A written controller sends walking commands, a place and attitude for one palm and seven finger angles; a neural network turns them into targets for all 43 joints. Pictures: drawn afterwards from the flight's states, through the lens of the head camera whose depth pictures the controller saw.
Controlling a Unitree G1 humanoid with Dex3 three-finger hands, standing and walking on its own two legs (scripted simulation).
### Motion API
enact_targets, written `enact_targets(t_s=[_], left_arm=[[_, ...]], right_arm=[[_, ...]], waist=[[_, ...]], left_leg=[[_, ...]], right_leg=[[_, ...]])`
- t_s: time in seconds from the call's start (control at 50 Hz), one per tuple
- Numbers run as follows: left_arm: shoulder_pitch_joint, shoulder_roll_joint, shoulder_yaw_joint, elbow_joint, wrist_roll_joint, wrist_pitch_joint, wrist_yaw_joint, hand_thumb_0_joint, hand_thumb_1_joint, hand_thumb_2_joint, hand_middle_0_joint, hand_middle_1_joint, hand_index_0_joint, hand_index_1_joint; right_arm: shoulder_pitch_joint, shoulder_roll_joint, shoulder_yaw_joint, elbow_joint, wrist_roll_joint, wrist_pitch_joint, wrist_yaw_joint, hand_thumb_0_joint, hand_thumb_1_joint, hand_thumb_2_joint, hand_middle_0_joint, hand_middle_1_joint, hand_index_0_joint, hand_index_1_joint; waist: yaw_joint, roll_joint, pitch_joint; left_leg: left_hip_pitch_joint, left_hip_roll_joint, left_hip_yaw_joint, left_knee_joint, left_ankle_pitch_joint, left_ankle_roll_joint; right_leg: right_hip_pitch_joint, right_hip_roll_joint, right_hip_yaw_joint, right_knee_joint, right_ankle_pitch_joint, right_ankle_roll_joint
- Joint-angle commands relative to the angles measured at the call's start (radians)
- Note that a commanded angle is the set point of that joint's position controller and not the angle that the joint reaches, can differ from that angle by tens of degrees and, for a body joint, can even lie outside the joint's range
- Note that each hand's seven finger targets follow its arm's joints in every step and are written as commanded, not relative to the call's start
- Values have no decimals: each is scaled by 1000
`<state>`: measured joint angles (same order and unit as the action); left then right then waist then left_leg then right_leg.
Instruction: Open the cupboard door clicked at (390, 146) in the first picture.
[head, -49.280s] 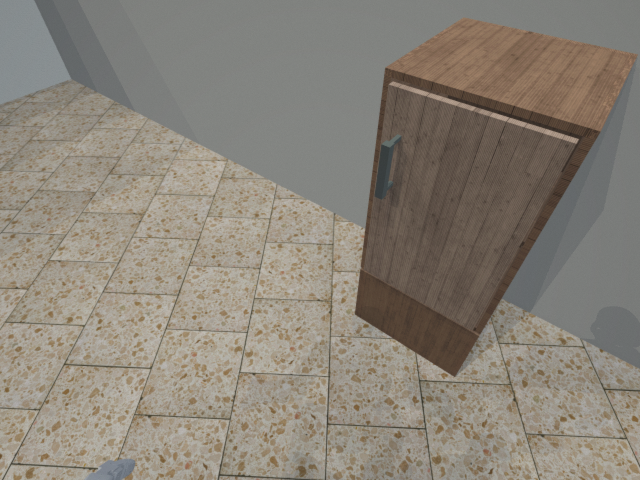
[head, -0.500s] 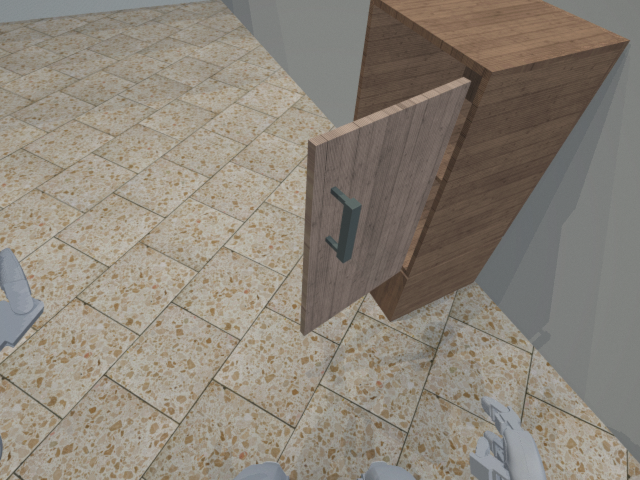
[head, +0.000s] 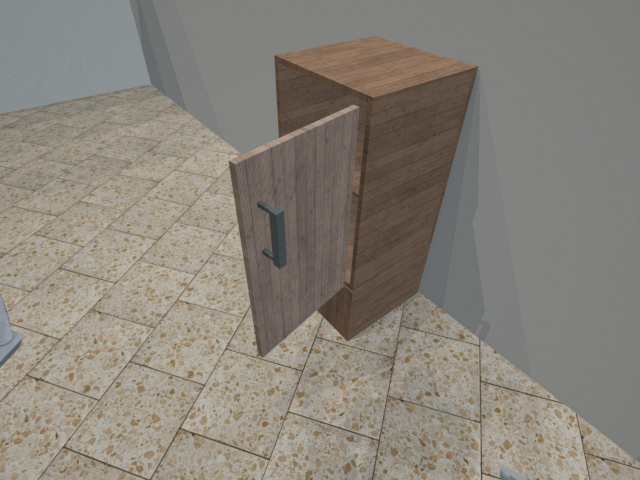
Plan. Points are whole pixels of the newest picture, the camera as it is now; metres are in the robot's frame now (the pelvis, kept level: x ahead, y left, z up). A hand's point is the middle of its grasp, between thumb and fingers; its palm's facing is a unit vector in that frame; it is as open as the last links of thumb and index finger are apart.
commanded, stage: stop stepping back and stand still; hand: left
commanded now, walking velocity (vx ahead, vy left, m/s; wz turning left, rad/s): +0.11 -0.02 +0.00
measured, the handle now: (271, 234) +0.59 +0.13 -0.02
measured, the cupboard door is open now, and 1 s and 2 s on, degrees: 100 100 100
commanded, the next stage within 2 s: let the arm hang, fingers relaxed in 0.44 s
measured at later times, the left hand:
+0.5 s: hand (61, 366) +0.17 +0.24 +0.17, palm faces +0.48 -0.73 -0.49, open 7.4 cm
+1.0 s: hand out of the picture -0.11 +0.18 -0.16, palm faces +0.10 -0.97 -0.21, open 7.1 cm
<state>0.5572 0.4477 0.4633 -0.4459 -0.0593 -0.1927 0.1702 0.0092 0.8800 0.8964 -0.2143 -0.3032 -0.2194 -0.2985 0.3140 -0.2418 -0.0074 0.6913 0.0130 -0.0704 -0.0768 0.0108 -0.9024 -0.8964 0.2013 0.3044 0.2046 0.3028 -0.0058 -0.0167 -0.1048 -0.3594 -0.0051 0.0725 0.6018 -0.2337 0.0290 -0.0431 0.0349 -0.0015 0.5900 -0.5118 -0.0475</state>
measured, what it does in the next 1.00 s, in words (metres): steps on the spot: left foot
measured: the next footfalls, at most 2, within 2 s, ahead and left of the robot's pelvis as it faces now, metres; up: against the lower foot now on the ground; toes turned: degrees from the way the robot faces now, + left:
left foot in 0.42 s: +0.00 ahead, +0.11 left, +0.00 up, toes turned +4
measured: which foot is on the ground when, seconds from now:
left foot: down 0.00-0.16, up 0.18-0.40, down 0.42-1.00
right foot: down 0.00-1.00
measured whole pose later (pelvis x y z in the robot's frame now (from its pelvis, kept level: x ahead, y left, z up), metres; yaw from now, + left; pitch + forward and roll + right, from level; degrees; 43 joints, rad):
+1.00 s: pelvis -0.09 -0.01 +0.02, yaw +4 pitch -3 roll -1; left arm 0.33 0.21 0.02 1.03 0.02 0.04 0.02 -0.01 0.96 0.90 -0.20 -0.30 -0.21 -0.30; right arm 0.27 -0.18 0.01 1.02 -0.03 0.05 -0.03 0.01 -0.91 -0.90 0.20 0.30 0.20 0.30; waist 0.01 0.00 0.08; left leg -0.27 0.02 -0.02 0.49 -0.18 0.00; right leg -0.18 0.05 -0.11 0.42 -0.21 -0.07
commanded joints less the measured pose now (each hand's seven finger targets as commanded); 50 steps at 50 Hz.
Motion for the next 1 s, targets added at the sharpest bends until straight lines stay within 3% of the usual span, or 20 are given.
enact_targets(t_s=[0.0,0.02,0.04,0.1,0.12,0.14,0.16,0.2,0.26,0.36,0.42,0.5,0.52,0.54,0.58,0.66,0.68,0.78,0.88,0.98], left_arm=[[-264,125,13,-60,14,-49,6,0,900,900,-200,-300,-200,-300],[-227,165,41,-99,28,-48,7,0,900,900,-200,-300,-200,-300],[-218,173,44,-154,34,-43,5,0,900,900,-200,-300,-200,-300],[-66,206,112,-254,25,-43,9,0,900,900,-200,-300,-200,-300],[-14,200,113,-288,29,-50,8,0,900,900,-200,-300,-200,-300],[-13,214,122,-340,26,-56,9,0,900,900,-200,-300,-200,-300],[-52,212,126,-370,23,-66,13,0,900,900,-200,-300,-200,-300],[-21,221,170,-348,21,-92,14,0,900,900,-200,-300,-200,-300],[-9,163,144,-151,24,-106,26,0,900,900,-200,-300,-200,-300],[-63,90,49,-14,23,-75,28,0,900,900,-200,-300,-200,-300],[-51,97,25,-115,22,-68,15,0,900,900,-200,-300,-200,-300],[-69,177,76,-271,35,-61,11,0,900,900,-200,-300,-200,-300],[-113,2,-336,569,115,98,-132,0,900,900,-200,-300,-200,-300],[-85,-51,-334,617,90,153,-161,0,900,900,-200,-300,-200,-300],[-133,-59,-346,659,87,163,-175,0,900,900,-200,-300,-200,-300],[-268,-43,-380,869,88,166,-171,0,900,900,-200,-300,-200,-300],[-289,-43,-384,924,87,169,-166,0,900,900,-200,-300,-200,-300],[-293,-94,-421,1177,73,197,-152,0,900,900,-200,-300,-200,-300],[-254,-125,-418,1353,71,195,-152,0,900,900,-200,-300,-200,-300],[-245,-143,-426,1455,71,196,-153,0,900,900,-200,-300,-200,-300]], right_arm=[[-155,-120,-31,-171,-3,-85,-16,0,-900,-900,200,300,200,300],[-167,-90,-20,-171,-21,-92,-16,0,-900,-900,200,300,200,300],[-200,-95,-24,-177,-26,-94,-10,0,-900,-900,200,300,200,300],[-208,-104,-45,-213,-9,-86,-3,0,-900,-900,200,300,200,300],[-215,-77,-44,-232,-9,-77,6,0,-900,-900,200,300,200,300],[-215,-76,-51,-232,-9,-65,14,0,-900,-900,200,300,200,300],[-209,-86,-51,-215,-20,-68,17,0,-900,-900,200,300,200,300],[-178,-70,-45,-197,-17,-78,17,0,-900,-900,200,300,200,300],[-142,-45,-26,-175,-20,-74,-5,0,-900,-900,200,300,200,300],[-151,-75,-37,-164,-11,-98,-12,0,-900,-900,200,300,200,300],[-166,-112,-56,-189,-3,-91,-4,0,-900,-900,200,300,200,300],[-185,-94,-42,-211,-8,-78,1,0,-900,-900,200,300,200,300],[-240,-249,-86,1,-16,-93,82,0,-900,-900,200,300,200,300],[-161,-182,-82,2,-12,-42,78,0,-900,-900,200,300,200,300],[-137,-151,-59,-4,-18,-4,79,0,-900,-900,200,300,200,300],[-168,-154,-40,8,-37,42,73,0,-900,-900,200,300,200,300],[-171,-158,-39,19,-40,50,69,0,-900,-900,200,300,200,300],[-180,-101,-4,127,-44,77,59,0,-900,-900,200,300,200,300],[-109,-58,-8,221,-44,90,47,0,-900,-900,200,300,200,300],[-15,-51,-18,294,-42,95,43,0,-900,-900,200,300,200,300]], waist=[[-32,226,161],[-16,193,162],[-3,151,176],[30,123,118],[29,-9,114],[19,-151,129],[5,-63,179],[-27,24,148],[-25,-4,72],[2,-108,15],[14,-40,-58],[2,16,-65],[-26,13,28],[-6,4,-22],[-4,11,-5],[-3,-210,61],[-2,-207,60],[9,179,98],[6,233,127],[-4,60,171]], left_leg=[[187,325,-589,-332,-169,228],[88,329,-599,-414,-282,215],[-102,297,-493,-440,-384,167],[-333,116,-130,-243,-399,22],[-315,6,-21,64,-308,-18],[-264,-39,-30,405,-227,-44],[-242,-14,-96,542,-156,-54],[-215,25,-124,529,-87,-58],[-172,43,-57,253,-55,-53],[95,11,-7,-123,65,-6],[298,138,-101,-137,418,48],[229,93,-40,-85,414,10],[91,95,-96,30,486,14],[123,90,-87,11,338,6],[83,88,-109,-3,177,12],[73,66,-128,-31,137,15],[87,65,-130,-37,162,13],[93,105,-181,-183,147,18],[69,82,-168,-231,-98,5],[74,88,-179,-251,-158,13]], right_leg=[[-485,-23,34,314,8,99],[-423,-40,39,325,-45,52],[-255,-50,33,260,-51,30],[69,-46,-10,-65,16,11],[-38,-165,186,-256,-119,-36],[-255,-382,534,-471,-280,-116],[-372,-404,564,-508,-251,-113],[-340,-329,426,-428,-5,-83],[-102,-236,183,-270,536,-74],[-44,-185,119,-187,754,44],[-112,-121,81,-107,781,134],[-59,-120,95,-137,886,95],[-122,-189,55,-7,1036,22],[-124,-181,118,-49,957,-12],[-179,-196,94,-70,735,-22],[-196,-186,99,-154,572,-18],[-184,-188,99,-157,594,-13],[-143,-124,60,-192,332,9],[-133,-131,79,-292,176,-19],[-192,-128,73,-332,61,-22]])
